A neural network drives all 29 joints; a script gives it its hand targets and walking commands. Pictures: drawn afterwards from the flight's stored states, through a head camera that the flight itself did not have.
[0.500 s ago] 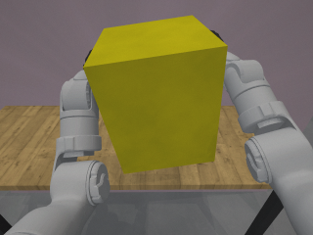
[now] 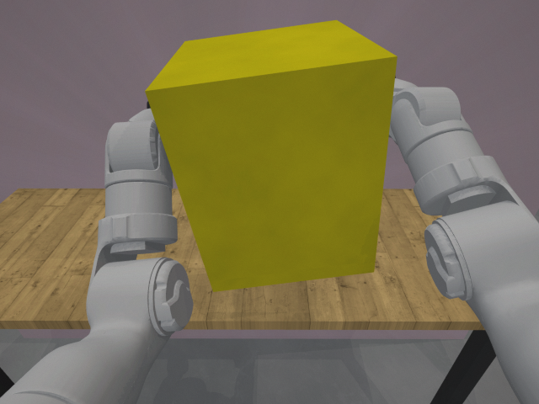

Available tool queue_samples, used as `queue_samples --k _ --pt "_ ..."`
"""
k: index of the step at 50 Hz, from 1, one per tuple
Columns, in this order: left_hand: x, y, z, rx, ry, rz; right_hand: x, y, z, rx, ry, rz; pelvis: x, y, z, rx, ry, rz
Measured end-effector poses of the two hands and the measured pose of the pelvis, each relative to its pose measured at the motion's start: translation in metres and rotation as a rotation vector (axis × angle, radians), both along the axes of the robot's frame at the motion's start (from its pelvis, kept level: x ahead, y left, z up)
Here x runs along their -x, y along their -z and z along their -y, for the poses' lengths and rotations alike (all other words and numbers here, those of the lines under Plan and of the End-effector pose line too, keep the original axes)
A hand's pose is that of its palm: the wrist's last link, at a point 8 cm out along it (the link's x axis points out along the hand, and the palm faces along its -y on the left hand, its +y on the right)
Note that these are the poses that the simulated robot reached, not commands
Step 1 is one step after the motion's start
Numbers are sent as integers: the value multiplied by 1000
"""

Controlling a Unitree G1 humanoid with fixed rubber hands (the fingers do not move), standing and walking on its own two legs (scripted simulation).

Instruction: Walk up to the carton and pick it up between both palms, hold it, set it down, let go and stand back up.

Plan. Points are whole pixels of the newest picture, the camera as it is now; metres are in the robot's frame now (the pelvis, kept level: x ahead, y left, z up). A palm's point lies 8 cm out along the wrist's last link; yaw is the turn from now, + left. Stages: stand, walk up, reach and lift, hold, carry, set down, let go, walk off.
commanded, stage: hold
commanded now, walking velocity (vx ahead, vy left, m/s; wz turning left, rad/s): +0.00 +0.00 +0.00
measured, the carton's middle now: (276, 152) +0.32 +0.00 +0.29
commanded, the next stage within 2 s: none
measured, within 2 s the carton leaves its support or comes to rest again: neither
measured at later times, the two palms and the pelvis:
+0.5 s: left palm (162, 131) +0.37 +0.16 +0.30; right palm (375, 103) +0.38 -0.13 +0.33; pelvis +0.00 +0.00 +0.00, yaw +0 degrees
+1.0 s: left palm (162, 127) +0.37 +0.15 +0.31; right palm (377, 102) +0.37 -0.13 +0.34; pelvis +0.00 +0.00 +0.00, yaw +0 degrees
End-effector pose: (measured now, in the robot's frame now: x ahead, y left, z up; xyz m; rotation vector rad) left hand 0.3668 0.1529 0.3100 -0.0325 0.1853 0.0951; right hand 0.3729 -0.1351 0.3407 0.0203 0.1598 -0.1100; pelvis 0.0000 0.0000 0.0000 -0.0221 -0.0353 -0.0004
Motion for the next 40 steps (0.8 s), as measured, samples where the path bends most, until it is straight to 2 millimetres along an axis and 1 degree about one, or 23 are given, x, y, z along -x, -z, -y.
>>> queue_samples --k 10,22,40 --pt "-3 3 -3 -4 3 1 -2 3 -3 6 -1 -4 1 0 0 3 -5 -13" --pt "-5 8 -3 -12 2 4 -4 6 -3 7 1 -7 -1 0 -4 4 1 -17" --pt "-3 4 -1 -8 -5 8 -2 5 -1 4 0 -10 -2 0 -3 3 2 -6"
